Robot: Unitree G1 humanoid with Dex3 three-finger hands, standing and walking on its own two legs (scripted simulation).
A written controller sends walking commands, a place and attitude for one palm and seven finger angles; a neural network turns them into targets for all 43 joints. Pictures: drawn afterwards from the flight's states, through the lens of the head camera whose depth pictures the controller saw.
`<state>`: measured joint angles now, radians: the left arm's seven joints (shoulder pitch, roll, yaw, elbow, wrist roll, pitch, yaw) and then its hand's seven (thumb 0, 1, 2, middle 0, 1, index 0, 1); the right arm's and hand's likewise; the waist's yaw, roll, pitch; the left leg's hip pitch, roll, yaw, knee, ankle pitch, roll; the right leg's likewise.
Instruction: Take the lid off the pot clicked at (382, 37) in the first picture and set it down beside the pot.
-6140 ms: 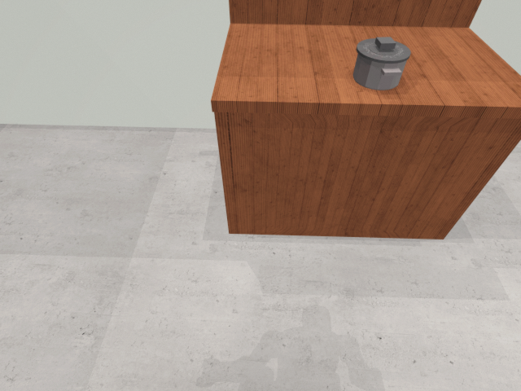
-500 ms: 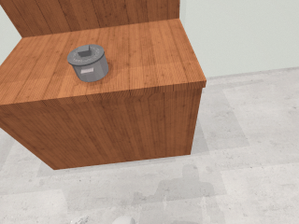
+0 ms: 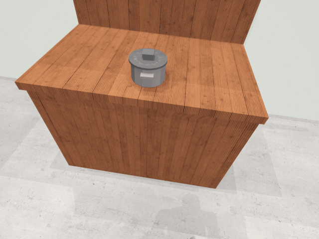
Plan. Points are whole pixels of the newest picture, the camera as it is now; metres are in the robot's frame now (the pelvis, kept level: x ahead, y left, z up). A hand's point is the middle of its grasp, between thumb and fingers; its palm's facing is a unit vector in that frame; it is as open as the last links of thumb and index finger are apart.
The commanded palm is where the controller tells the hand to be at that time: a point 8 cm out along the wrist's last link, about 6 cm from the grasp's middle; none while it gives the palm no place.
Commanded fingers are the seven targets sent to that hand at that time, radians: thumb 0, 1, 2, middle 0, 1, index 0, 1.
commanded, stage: take the last steps up to it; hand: left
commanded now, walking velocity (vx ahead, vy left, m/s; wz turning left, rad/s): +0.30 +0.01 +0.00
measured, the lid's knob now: (148, 53) +0.77 +0.13 +0.08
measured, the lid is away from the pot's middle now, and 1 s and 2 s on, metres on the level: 0.00 0.00 0.00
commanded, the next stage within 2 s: come to a stop and stand still in 0.56 s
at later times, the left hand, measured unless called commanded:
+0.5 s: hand (124, 200) +0.26 +0.13 -0.16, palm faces +0.05 -0.97 -0.22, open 7.3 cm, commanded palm none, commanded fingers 0.00 0.90 0.90 -0.20 -0.30 -0.20 -0.30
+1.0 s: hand (111, 203) +0.26 +0.18 -0.19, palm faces +0.08 -0.98 -0.18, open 7.4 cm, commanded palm none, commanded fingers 0.00 0.90 0.90 -0.20 -0.30 -0.20 -0.30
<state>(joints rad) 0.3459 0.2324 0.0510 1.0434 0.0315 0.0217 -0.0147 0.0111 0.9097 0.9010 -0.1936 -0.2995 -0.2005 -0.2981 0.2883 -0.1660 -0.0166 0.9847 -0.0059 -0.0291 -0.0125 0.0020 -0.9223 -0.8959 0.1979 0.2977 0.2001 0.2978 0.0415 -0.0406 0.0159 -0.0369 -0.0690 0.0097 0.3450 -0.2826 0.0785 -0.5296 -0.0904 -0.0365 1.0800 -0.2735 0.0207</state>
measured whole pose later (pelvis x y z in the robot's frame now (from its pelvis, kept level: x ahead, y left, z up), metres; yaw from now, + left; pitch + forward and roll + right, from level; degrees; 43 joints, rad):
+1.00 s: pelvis +0.27 +0.00 +0.00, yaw +0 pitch -1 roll -1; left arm 0.28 0.17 0.03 1.07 0.01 0.04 0.05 0.01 0.91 0.90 -0.20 -0.30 -0.20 -0.30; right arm 0.08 -0.10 -0.01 1.00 -0.01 0.00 -0.04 0.00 -0.91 -0.90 0.20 0.30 0.20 0.30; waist 0.04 -0.03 0.10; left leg -0.27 0.03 0.08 0.46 -0.17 0.04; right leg -0.32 -0.01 0.00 0.91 -0.54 0.03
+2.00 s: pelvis +0.25 +0.04 -0.02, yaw -1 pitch -1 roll -1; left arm 0.29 0.17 0.00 1.05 0.02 0.03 0.04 0.01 0.91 0.90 -0.19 -0.30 -0.20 -0.30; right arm 0.28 -0.19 0.00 0.98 -0.02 -0.02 -0.04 0.02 -0.96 -0.90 0.20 0.30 0.20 0.30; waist 0.02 0.01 0.02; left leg -0.14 -0.07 0.08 0.55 -0.40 0.10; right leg -0.23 -0.11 0.02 0.56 -0.31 0.00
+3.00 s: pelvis +0.24 -0.02 -0.01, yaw -1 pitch -1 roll +0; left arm 0.28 0.16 -0.01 1.06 0.01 0.01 0.04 0.01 0.91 0.90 -0.20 -0.30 -0.20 -0.30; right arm 0.25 -0.15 -0.01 1.09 -0.01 -0.01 -0.03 0.01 -0.92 -0.90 0.20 0.30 0.20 0.30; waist 0.01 0.00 0.07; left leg -0.11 0.01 0.05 0.47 -0.33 0.01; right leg -0.20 -0.05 -0.02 0.48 -0.26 0.03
